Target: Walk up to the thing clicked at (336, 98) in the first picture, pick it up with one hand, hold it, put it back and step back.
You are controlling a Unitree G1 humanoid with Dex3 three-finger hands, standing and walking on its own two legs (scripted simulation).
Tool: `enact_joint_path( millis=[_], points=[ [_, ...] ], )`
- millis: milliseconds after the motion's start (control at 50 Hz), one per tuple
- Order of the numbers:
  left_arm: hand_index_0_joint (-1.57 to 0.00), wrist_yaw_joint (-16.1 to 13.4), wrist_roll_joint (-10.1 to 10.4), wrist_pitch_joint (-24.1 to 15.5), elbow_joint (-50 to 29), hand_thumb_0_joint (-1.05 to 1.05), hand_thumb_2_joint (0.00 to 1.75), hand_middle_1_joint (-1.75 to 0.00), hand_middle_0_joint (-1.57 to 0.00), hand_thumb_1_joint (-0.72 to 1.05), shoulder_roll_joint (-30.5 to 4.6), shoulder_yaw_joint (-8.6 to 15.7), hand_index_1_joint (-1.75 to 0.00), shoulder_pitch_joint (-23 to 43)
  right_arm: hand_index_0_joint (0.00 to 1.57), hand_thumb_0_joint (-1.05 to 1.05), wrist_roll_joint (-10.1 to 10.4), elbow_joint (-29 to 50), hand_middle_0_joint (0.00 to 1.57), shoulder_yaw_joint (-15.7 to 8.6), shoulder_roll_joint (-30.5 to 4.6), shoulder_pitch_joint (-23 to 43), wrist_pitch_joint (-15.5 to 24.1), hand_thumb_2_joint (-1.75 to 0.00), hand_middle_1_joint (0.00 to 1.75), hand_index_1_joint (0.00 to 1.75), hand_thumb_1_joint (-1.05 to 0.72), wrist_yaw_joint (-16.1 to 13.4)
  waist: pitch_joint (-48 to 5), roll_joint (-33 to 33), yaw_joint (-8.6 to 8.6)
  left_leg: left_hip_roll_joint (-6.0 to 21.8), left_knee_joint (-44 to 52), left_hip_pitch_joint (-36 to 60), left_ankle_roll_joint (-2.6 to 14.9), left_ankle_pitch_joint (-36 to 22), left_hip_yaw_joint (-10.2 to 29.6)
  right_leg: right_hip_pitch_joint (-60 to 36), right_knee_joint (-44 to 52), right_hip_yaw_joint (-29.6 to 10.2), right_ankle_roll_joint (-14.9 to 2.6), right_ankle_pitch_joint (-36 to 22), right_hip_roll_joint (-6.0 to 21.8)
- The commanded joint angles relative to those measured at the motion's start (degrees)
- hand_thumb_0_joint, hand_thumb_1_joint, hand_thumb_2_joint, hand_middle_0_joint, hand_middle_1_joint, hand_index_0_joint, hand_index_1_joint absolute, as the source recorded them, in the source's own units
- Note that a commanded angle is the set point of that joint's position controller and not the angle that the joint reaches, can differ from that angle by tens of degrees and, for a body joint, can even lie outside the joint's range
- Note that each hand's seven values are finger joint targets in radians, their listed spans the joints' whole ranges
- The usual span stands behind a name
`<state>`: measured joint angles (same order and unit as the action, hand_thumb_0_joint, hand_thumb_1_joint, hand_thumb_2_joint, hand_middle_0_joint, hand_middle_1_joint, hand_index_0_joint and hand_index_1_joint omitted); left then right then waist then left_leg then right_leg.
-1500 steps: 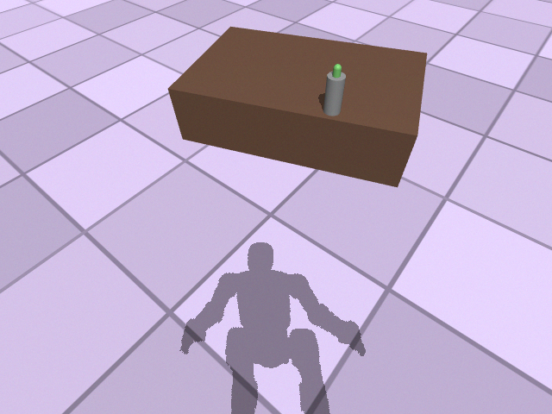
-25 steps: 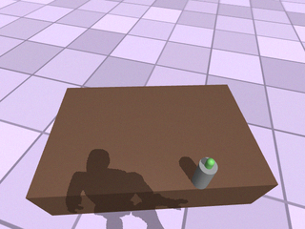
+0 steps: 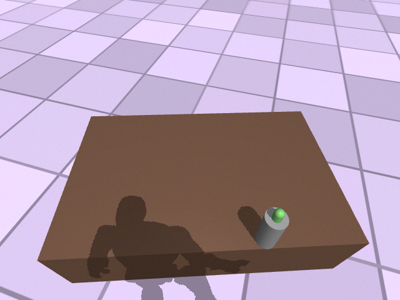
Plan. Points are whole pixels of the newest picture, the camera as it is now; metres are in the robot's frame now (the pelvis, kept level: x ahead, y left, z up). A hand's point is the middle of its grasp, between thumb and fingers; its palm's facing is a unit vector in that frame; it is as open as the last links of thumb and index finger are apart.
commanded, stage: stand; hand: right
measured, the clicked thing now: (272, 226) +0.41 -0.23 -0.34
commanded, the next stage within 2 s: none
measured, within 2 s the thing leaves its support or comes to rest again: neither
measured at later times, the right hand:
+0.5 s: hand out of the picture +0.06 -0.26 -0.16, palm faces -0.03 +0.93 -0.36, open 7.4 cm
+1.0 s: hand out of the picture +0.08 -0.26 -0.15, palm faces -0.03 +0.93 -0.36, open 7.4 cm
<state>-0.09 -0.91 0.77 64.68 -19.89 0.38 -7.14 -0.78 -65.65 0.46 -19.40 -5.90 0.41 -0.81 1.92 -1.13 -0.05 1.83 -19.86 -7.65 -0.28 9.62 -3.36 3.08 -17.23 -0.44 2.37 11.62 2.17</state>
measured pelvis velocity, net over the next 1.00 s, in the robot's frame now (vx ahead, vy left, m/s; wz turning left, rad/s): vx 0.01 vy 0.00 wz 0.02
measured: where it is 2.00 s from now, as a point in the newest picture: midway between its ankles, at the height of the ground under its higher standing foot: outside the picture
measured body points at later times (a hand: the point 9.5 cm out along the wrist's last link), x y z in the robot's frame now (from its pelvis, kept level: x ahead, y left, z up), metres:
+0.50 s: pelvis +0.00 +0.00 +0.00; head +0.01 +0.00 +0.45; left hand +0.06 +0.30 -0.14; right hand +0.07 -0.31 -0.13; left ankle +0.01 +0.12 -0.75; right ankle -0.02 -0.15 -0.75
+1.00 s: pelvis +0.01 +0.00 +0.00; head +0.01 +0.00 +0.45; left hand +0.07 +0.30 -0.14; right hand +0.09 -0.30 -0.13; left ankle +0.01 +0.12 -0.75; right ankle -0.02 -0.15 -0.75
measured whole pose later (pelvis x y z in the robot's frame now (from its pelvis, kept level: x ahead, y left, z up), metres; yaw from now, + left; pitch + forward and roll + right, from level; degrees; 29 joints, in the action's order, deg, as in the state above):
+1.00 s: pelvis +0.01 +0.00 +0.00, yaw +1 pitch -2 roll +0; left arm 0.1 -0.8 0.1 64.0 -20.0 0.3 -7.2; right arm -0.7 -65.5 0.1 -19.8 -5.9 0.4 -0.2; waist 2.2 -0.6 -0.2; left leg 1.6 -19.3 -7.9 -0.5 9.6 -2.4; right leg 3.0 -16.8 0.5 2.2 12.0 2.3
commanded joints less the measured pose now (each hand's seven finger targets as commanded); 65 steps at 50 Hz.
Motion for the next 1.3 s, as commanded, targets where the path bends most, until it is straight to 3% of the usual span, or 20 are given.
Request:
enact_joint_path(
  millis=[0,60,160,340,380,460,520,600,860,980,1120,1220,1280],
  points=[
    [-0.2,-0.7,0.0,-1.3,-3.2,0.0,0.9,-0.3,-0.2,0.9,-10.9,2.0,-0.3,1.5,0.2,0.0,0.1,3.2,0.2,-2.6,-12.6,2.2,1.4,-0.9,0.3,0.3,-0.67,-0.6,-2.0,1.4,-0.05,6.0,4.1,2.9,0.71,-6.7,6.1,4.0,2.6,-3.0,-2.63,-5.4,4.9],
    [-0.2,-0.6,0.0,-1.3,-3.0,0.0,0.9,-0.3,-0.2,0.9,-10.9,2.1,-0.3,1.2,0.2,0.0,0.1,3.1,0.2,-2.8,-12.8,2.1,1.3,-0.9,0.3,0.3,-0.9,-0.4,-0.6,1.3,-0.12,5.9,5.0,1.6,0.97,-1.9,6.6,4.8,2.8,-3.0,-2.77,-3.5,4.9],
    [-0.2,-0.6,-0.1,-1.7,-3.4,0.0,0.9,-0.3,-0.2,0.9,-11.2,2.2,-0.3,1.6,0.2,0.0,0.0,3.2,0.2,-3.0,-12.8,1.8,1.3,-0.9,0.3,0.3,-0.9,-0.2,-2.4,0.1,-0.41,5.9,3.8,2.4,1.26,-5.0,6.3,3.4,3.1,-3.5,-2.96,-5.4,5.3],
    [-0.2,-0.5,-0.1,-1.6,-3.2,0.0,0.9,-0.3,-0.2,0.9,-11.2,2.2,-0.3,0.5,0.2,0.0,0.2,3.1,0.2,-2.8,-12.7,1.7,1.3,-0.9,0.3,0.3,-0.9,-0.1,-1.9,1.4,-0.28,5.6,4.2,2.2,0.9,-2.6,6.7,4.3,3.1,-3.3,-2.99,-4.1,5.2],
    [-0.2,-0.6,0.0,-1.8,-3.7,0.0,0.9,-0.3,-0.2,0.9,-11.5,2.3,-0.3,1.4,0.2,0.0,0.1,3.3,0.2,-2.9,-12.8,1.7,1.3,-0.9,0.3,0.3,-0.9,-0.1,-3.1,0.6,-0.31,6.1,3.4,2.4,1.25,-6.8,6.7,3.1,2.5,-3.4,-3.05,-6.1,5.5],
    [-0.2,-0.6,0.0,-1.9,-3.4,0.0,0.9,-0.3,-0.2,0.9,-11.3,2.1,-0.3,0.5,0.2,0.0,0.3,3.1,0.2,-2.6,-12.7,1.5,1.4,-0.9,0.3,0.3,-0.9,-0.2,-3.3,1.0,-0.16,6.1,2.7,3.2,1.22,-9.8,6.5,2.4,2.3,-3.1,-2.9,-9.5,5.7],
    [-0.2,-0.6,0.1,-1.8,-3.3,0.0,0.9,-0.3,-0.2,0.9,-11.3,2.1,-0.3,0.6,0.2,0.0,0.2,3.1,0.2,-2.6,-12.9,1.2,1.3,-0.9,0.3,0.3,-0.9,-0.2,-2.6,0.5,-0.22,5.8,3.4,2.6,1.13,-6.5,6.6,3.3,2.9,-3.0,-2.71,-6.1,5.4],
    [-0.2,-0.7,0.1,-1.9,-3.6,0.0,0.9,-0.3,-0.2,0.9,-11.7,2.1,-0.3,0.9,0.2,0.0,0.1,3.3,0.2,-2.7,-12.8,1.8,1.4,-0.9,0.3,0.3,-0.9,-0.2,-3.5,0.9,-0.13,6.3,2.3,3.7,1.18,-11.5,6.5,2.6,2.3,-3.0,-2.85,-9.4,5.8],
    [-0.2,-0.6,0.1,-2.0,-3.9,0.0,0.9,-0.3,-0.2,0.9,-11.4,2.1,-0.3,1.4,0.2,0.0,0.1,3.5,0.2,-2.8,-12.9,1.7,1.4,-0.9,0.3,0.3,-0.9,-0.1,-3.1,1.0,-0.18,6.1,3.1,2.7,1.13,-9.8,6.4,2.3,3.2,-2.8,-2.74,-8.3,5.9],
    [-0.2,-0.6,0.2,-2.2,-4.0,0.0,0.9,-0.3,-0.2,0.9,-11.3,1.9,-0.3,1.1,0.2,0.0,0.2,3.5,0.2,-2.9,-12.9,2.2,1.5,-0.9,0.3,0.3,-0.9,0.0,-4.0,0.9,0.0,6.4,2.5,4.4,1.14,-13.7,6.7,2.3,2.7,-2.4,-2.65,-10.6,5.9],
    [-0.2,-0.6,0.1,-2.1,-3.9,0.0,0.9,-0.3,-0.2,0.9,-11.8,2.0,-0.3,1.3,0.2,0.0,0.2,3.3,0.2,-3.0,-13.0,2.3,1.3,-0.9,0.3,0.3,-0.9,0.0,-3.1,1.4,-0.14,6.0,3.3,2.9,1.09,-8.7,6.7,2.2,3.2,-2.6,-2.91,-7.5,6.0],
    [-0.2,-0.7,0.2,-2.3,-4.1,0.0,0.9,-0.3,-0.2,0.9,-11.8,2.1,-0.3,1.3,0.2,0.0,0.2,3.3,0.2,-3.1,-12.7,2.0,1.4,-0.9,0.3,0.3,-0.9,0.1,-4.2,0.5,-0.14,6.3,2.7,3.9,1.28,-13.2,6.9,1.2,2.4,-2.2,-2.9,-10.1,6.1],
    [-0.2,-0.7,0.2,-2.2,-4.0,0.0,0.9,-0.3,-0.2,0.9,-11.7,2.0,-0.3,1.1,0.2,0.0,0.3,3.3,0.2,-3.0,-13.0,2.0,1.4,-0.9,0.3,0.3,-0.9,0.0,-3.2,1.0,-0.09,6.1,2.9,3.4,1.2,-11.2,6.8,1.7,3.0,-2.3,-2.83,-9.0,6.0]
  ],
)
